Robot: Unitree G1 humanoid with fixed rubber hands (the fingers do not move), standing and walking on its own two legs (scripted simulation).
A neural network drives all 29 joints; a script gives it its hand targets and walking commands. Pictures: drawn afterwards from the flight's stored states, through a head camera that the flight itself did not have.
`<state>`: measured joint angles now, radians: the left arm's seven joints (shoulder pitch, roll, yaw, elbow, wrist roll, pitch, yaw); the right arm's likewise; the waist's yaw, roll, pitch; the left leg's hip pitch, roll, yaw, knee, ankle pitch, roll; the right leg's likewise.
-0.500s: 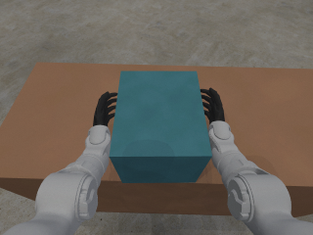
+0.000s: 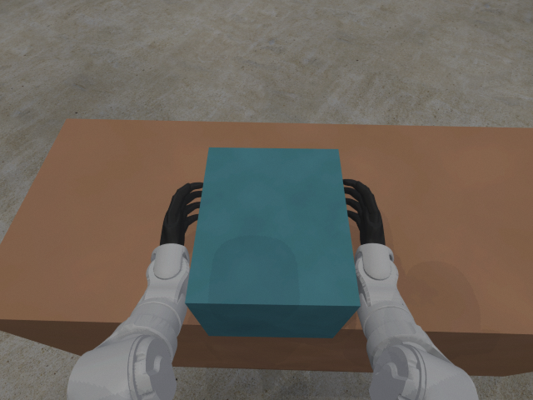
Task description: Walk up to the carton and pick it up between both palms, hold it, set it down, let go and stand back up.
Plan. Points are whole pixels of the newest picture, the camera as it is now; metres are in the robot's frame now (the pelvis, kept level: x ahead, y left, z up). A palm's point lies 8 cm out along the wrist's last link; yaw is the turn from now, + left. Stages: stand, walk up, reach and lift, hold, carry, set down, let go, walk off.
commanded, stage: reach and lift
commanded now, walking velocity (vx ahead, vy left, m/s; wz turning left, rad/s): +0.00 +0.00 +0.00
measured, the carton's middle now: (272, 244) +0.38 -0.03 -0.04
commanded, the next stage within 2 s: none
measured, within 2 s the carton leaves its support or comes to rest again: leaves its support in 0.68 s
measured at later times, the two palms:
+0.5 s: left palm (175, 234) +0.39 +0.13 +0.00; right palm (368, 232) +0.37 -0.18 +0.00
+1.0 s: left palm (163, 242) +0.37 +0.14 +0.01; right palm (364, 227) +0.37 -0.16 +0.03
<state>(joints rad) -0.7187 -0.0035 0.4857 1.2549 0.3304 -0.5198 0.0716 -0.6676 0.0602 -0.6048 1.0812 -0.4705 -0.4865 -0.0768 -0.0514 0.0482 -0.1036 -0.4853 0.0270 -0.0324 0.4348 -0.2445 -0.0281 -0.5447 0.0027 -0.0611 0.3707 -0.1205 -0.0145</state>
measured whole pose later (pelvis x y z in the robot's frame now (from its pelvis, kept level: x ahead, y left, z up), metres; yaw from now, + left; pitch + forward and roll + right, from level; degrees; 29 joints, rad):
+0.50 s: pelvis +0.00 +0.00 +0.00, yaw +0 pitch +17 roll -1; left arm -0.68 -0.03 0.46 1.15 0.36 -0.47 0.09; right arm -0.66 0.04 -0.58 1.10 -0.45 -0.51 -0.09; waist -0.04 0.03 -0.10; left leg -0.47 0.03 -0.03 0.40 -0.23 -0.03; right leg -0.52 0.01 -0.06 0.30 -0.08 -0.01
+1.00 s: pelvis -0.02 +0.00 +0.00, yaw +1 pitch +18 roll +0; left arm -0.70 0.00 0.45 1.18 0.34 -0.54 0.11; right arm -0.74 0.03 -0.62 1.22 -0.48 -0.63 -0.13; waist -0.05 -0.03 -0.14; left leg -0.52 0.02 -0.04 0.38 -0.18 -0.03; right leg -0.56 0.00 -0.07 0.29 -0.04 -0.02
